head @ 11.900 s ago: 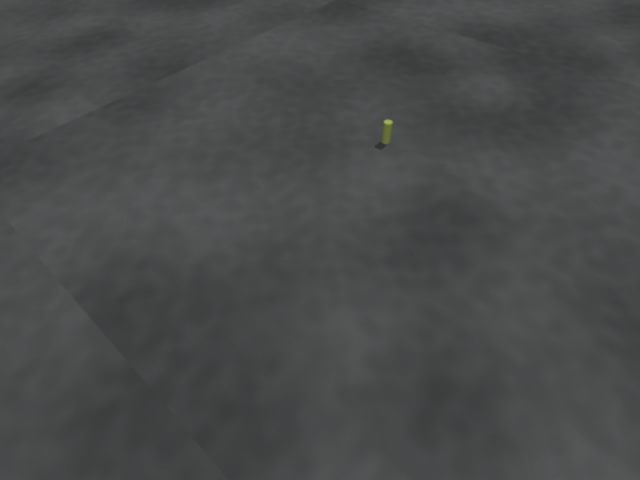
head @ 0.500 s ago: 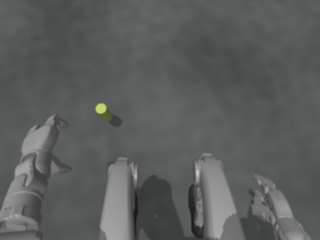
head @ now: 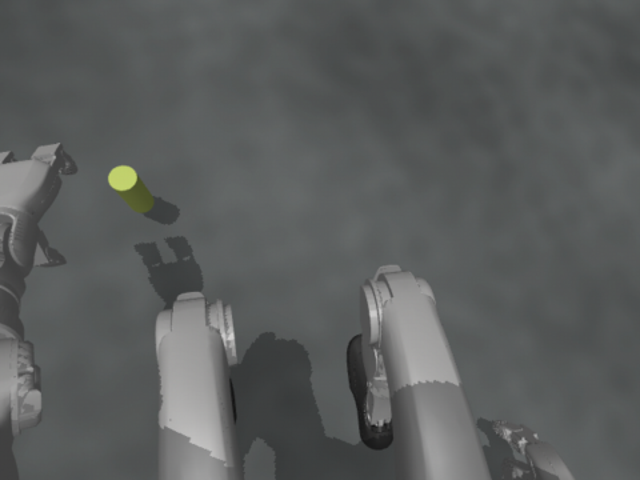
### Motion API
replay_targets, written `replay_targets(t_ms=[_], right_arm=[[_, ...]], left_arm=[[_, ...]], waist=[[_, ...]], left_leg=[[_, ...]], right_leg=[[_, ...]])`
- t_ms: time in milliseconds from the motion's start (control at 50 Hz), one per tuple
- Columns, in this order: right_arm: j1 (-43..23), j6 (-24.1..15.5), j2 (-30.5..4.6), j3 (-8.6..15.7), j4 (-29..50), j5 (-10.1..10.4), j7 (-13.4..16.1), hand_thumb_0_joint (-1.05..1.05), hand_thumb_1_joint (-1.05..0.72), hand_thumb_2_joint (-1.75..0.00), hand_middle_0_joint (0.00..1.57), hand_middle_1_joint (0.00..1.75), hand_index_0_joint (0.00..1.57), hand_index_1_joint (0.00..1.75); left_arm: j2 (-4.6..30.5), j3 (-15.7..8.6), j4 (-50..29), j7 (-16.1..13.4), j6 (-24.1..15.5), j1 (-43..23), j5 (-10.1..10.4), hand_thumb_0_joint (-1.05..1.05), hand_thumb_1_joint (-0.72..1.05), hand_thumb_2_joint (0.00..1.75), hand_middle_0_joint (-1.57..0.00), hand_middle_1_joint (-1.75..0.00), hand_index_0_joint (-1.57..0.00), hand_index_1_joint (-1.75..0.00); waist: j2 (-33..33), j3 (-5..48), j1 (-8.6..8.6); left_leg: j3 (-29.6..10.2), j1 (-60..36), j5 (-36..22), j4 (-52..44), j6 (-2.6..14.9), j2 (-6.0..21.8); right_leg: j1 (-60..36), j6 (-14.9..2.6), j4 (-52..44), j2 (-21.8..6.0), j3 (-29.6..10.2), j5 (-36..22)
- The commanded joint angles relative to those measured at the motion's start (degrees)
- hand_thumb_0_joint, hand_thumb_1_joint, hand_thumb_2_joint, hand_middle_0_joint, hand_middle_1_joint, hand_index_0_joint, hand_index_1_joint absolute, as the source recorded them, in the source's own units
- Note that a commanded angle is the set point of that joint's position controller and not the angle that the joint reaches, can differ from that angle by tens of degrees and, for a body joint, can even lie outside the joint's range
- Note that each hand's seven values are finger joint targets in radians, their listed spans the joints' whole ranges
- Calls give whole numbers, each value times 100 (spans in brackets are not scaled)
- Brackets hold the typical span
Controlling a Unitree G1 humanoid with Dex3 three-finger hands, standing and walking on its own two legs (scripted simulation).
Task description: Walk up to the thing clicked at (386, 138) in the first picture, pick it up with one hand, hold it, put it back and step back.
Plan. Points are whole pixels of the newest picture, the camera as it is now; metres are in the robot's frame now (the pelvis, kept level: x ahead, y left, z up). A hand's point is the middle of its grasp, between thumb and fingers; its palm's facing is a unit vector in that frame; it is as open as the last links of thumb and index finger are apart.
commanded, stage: rise first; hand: left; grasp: from above
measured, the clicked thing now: (133, 191) +0.55 +0.27 -0.33
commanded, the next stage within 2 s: approach in 0.84 s
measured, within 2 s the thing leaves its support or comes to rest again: neither
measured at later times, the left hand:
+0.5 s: hand (60, 201) +0.48 +0.32 -0.18, palm faces -0.46 -0.02 -0.89, open 12.9 cm
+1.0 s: hand (73, 195) +0.50 +0.31 -0.20, palm faces -0.46 -0.04 -0.89, open 13.7 cm
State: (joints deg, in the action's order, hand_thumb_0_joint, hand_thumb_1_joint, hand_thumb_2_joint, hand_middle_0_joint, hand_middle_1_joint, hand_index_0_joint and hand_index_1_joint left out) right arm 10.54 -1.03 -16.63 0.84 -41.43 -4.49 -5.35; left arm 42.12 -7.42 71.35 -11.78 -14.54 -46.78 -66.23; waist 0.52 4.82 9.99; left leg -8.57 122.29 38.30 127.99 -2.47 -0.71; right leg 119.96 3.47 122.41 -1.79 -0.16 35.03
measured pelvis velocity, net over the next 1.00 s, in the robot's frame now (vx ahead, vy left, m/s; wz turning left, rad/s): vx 0.01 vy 0.02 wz -0.05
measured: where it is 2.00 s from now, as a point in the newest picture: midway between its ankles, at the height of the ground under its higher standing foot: (297, 429)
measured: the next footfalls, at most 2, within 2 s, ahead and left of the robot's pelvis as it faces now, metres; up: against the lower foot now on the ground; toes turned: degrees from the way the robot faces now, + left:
none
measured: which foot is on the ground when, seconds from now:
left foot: down 0.00-1.00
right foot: down 0.00-1.00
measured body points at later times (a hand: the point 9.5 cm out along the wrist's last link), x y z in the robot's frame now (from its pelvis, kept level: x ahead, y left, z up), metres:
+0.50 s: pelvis +0.01 +0.02 -0.03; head +0.25 +0.09 +0.35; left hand +0.50 +0.32 -0.13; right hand +0.05 -0.26 -0.12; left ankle +0.09 +0.13 -0.35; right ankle +0.12 -0.15 -0.35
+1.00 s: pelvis +0.01 +0.02 -0.03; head +0.27 +0.09 +0.33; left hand +0.52 +0.31 -0.15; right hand +0.03 -0.27 -0.12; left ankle +0.09 +0.13 -0.35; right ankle +0.12 -0.15 -0.35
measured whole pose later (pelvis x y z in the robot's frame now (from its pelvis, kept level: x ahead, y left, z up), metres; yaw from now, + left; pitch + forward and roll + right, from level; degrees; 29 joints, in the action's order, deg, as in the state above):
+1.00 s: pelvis +0.01 +0.02 -0.03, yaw -3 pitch +36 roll -11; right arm 11.4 -0.5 -16.5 -3.2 -40.5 -8.3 -8.8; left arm 48.2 -7.6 83.1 -19.7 -14.5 -57.7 -76.0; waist 0.2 2.0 15.6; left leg -9.2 130.4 40.7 134.9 -0.5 -1.4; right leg 126.0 4.1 127.2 -1.6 -0.1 37.2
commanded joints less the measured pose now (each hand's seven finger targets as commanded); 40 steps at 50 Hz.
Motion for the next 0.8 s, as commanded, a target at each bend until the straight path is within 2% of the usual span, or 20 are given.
replay_targets(t_ms=[0, 40, 60, 80, 120, 200, 240, 280, 340, 360, 380, 440, 520, 540, 620, 680, 700, 720, 740, 780], right_arm=[[855, -47, -1265, 372, 197, -89, 26, 0, -91, -91, 20, 30, 20, 30], [874, -29, -1286, 363, 169, -127, 6, 0, -91, -91, 20, 30, 20, 30], [861, -18, -1308, 359, 156, -133, 2, 0, -91, -91, 20, 30, 20, 30], [934, -9, -1323, 335, 129, -159, -6, 0, -91, -91, 20, 30, 20, 30], [933, 15, -1352, 341, 110, -182, -16, 0, -91, -90, 20, 30, 20, 30], [1032, 51, -1355, 306, 49, -236, -54, 0, -91, -91, 20, 30, 20, 30], [1066, 59, -1367, 315, 57, -248, -69, 0, -92, -91, 20, 30, 20, 30], [1072, 71, -1331, 269, 60, -271, -91, 0, -92, -91, 20, 30, 20, 30], [1125, 86, -1378, 258, 35, -317, -119, 0, -91, -91, 20, 30, 20, 30], [1155, 92, -1365, 237, 42, -338, -130, 0, -92, -91, 20, 30, 20, 30], [1143, 91, -1392, 254, 55, -321, -135, 0, -92, -91, 20, 30, 20, 30], [1194, 79, -1367, 204, 52, -368, -172, 0, -92, -91, 20, 30, 20, 30], [1273, 54, -1386, 187, 30, -380, -196, 0, -92, -91, 20, 30, 20, 30], [1313, 57, -1393, 168, 39, -388, -207, 0, -92, -91, 20, 30, 20, 30], [1328, 45, -1447, 173, 49, -392, -229, 0, -92, -91, 20, 30, 20, 30], [1321, 42, -1406, 119, 62, -398, -244, 0, -92, -91, 20, 30, 20, 30], [1378, 44, -1438, 105, 65, -414, -258, 0, -92, -91, 20, 30, 20, 30], [1364, 44, -1448, 115, 62, -391, -248, 0, -92, -91, 20, 30, 20, 30], [1368, 37, -1429, 81, 81, -393, -254, 0, -92, -91, 20, 30, 20, 30], [1342, 39, -1475, 115, 95, -394, -263, 0, -92, -91, 20, 30, 20, 30]], left_arm=[[1826, -233, -688, -411, -89, -2090, -162, 0, -31, 82, -26, -81, -26, -80], [1798, -185, -584, -450, -93, -2178, -294, 0, -32, 82, -25, -82, -25, -81], [1901, -208, -551, -477, -100, -2247, -353, 0, -31, 81, -25, -82, -26, -81], [1833, -195, -448, -515, -91, -2158, -397, 0, -30, 80, -25, -82, -26, -81], [1779, -108, -494, -544, -97, -2425, -505, 0, -31, 82, -24, -83, -25, -82], [1797, -109, -299, -614, -87, -2431, -624, 0, -30, 80, -26, -82, -27, -81], [1948, -144, -348, -657, -127, -2668, -724, 0, -30, 80, -26, -83, -27, -82], [1778, -52, -150, -688, -124, -2471, -773, 0, -31, 80, -25, -83, -27, -82], [1893, -119, -155, -737, -161, -2676, -834, 0, -33, 81, -24, -85, -25, -84], [1813, -76, -63, -744, -157, -2608, -866, 0, -34, 82, -24, -86, -25, -85], [1910, -121, -86, -769, -169, -2739, -878, 0, -34, 82, -23, -87, -24, -85], [1802, -112, 126, -859, -138, -2653, -869, 0, -36, 83, -21, -89, -23, -88], [1882, -147, 100, -963, -86, -2882, -894, 0, -39, 86, -20, -91, -21, -89], [1813, -120, 247, -968, -55, -2729, -914, 0, -39, 86, -19, -91, -20, -90], [1980, -193, 120, -991, -47, -2932, -899, 0, -42, 89, -17, -93, -18, -92], [1903, -118, 208, -986, -38, -2816, -894, 0, -45, 91, -15, -96, -16, -95], [2025, -193, 223, -989, -40, -2875, -901, 0, -44, 91, -15, -95, -16, -94], [2188, -278, 182, -1010, -44, -2909, -872, 0, -43, 89, -16, -96, -17, -95], [2102, -248, 315, -1017, -18, -2708, -873, 0, -45, 91, -16, -95, -16, -94], [2087, -239, 228, -1019, -16, -2857, -860, 0, -45, 91, -14, -97, -15, -96]], waist=[[1369, 3537, 40], [1472, 3506, 66], [1536, 3559, 79], [1590, 3582, 79], [1715, 3700, 195], [1617, 3698, 270], [1623, 3794, 309], [1601, 3643, 323], [1715, 3692, 372], [1767, 3707, 389], [1815, 3745, 383], [1743, 3592, 425], [1817, 3749, 489], [1821, 3692, 495], [2001, 3739, 514], [1840, 3672, 570], [1770, 3687, 615], [1737, 3753, 543], [1791, 3657, 508], [1891, 3708, 557]], left_leg=[[680, -2560, -170, -1570, 377, -70], [624, -2545, -64, -1599, 352, -70], [629, -2563, -90, -1538, 362, -73], [588, -2760, -289, -1550, 331, -68], [530, -2857, -464, -1504, 304, -49], [506, -2848, -710, -1350, 309, -57], [552, -2707, -707, -1267, 341, -76], [535, -2672, -705, -1250, 332, -81], [461, -2788, -867, -1240, 306, -57], [455, -2885, -964, -1222, 295, -55], [441, -2868, -941, -1227, 286, -50], [474, -2756, -856, -1192, 306, -67], [489, -2825, -1034, -1077, 321, -52], [482, -2837, -1088, -1094, 309, -58], [454, -2880, -1124, -1084, 291, -32], [532, -2685, -1083, -967, 344, -61], [532, -2618, -1126, -932, 360, -68], [552, -2561, -1098, -915, 373, -65], [572, -2529, -1081, -928, 364, -78], [472, -2702, -1065, -1005, 327, -34]], right_leg=[[-1436, -506, -1140, 133, 668, -143], [-1253, -515, -1035, 133, 720, -89], [-1219, -514, -1007, 136, 724, -129], [-1175, -507, -957, 109, 739, -283], [-974, -519, -818, 108, 766, -428], [-986, -502, -759, 82, 758, -607], [-1083, -501, -767, 106, 746, -643], [-981, -492, -738, 97, 757, -613], [-903, -473, -647, 66, 767, -718], [-861, -477, -628, 73, 774, -756], [-798, -486, -604, 73, 776, -735], [-838, -478, -653, 80, 779, -718], [-902, -462, -608, 83, 764, -896], [-876, -456, -620, 72, 768, -909], [-811, -457, -557, 73, 783, -922], [-999, -454, -619, 104, 768, -978], [-1091, -442, -629, 97, 766, -1038], [-1146, -455, -613, 114, 763, -1027], [-1120, -460, -620, 107, 748, -1007], [-895, -467, -547, 105, 804, -957]])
